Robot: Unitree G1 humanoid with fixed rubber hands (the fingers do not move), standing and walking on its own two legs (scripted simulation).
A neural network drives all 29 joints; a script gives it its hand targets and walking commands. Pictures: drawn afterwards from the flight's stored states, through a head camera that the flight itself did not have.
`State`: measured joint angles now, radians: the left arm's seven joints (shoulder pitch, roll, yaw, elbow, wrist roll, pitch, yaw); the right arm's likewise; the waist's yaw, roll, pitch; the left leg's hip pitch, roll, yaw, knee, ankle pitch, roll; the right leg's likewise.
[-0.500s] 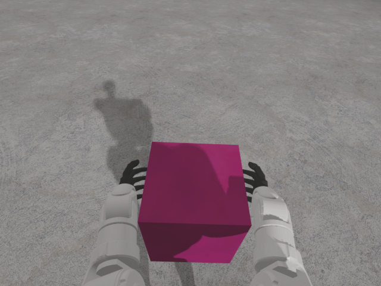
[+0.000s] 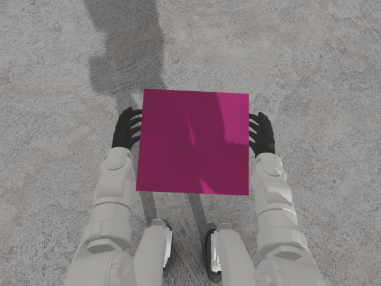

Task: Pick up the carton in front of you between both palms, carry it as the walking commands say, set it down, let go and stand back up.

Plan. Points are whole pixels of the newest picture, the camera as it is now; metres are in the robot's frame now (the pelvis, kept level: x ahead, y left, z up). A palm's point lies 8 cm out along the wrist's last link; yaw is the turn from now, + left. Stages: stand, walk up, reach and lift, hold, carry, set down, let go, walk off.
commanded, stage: set down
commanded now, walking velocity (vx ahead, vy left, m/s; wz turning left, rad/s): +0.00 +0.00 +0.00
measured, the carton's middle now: (192, 149) +0.41 +0.01 -0.15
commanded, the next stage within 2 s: none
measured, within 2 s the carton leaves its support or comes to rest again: rests again in 1.50 s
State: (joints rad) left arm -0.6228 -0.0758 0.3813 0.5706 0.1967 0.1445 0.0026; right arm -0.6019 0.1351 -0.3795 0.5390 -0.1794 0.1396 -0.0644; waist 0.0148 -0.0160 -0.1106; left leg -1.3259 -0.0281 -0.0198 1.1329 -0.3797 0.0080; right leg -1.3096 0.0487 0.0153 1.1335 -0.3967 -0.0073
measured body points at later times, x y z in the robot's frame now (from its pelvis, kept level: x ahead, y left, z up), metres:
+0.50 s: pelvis -0.03 +0.01 -0.14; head +0.25 +0.02 +0.22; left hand +0.46 +0.17 -0.23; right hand +0.46 -0.13 -0.23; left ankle +0.06 +0.11 -0.63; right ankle +0.05 -0.11 -0.63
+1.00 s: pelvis -0.04 +0.01 -0.24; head +0.32 +0.02 +0.03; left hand +0.50 +0.18 -0.39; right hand +0.51 -0.12 -0.39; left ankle +0.06 +0.11 -0.63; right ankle +0.05 -0.11 -0.63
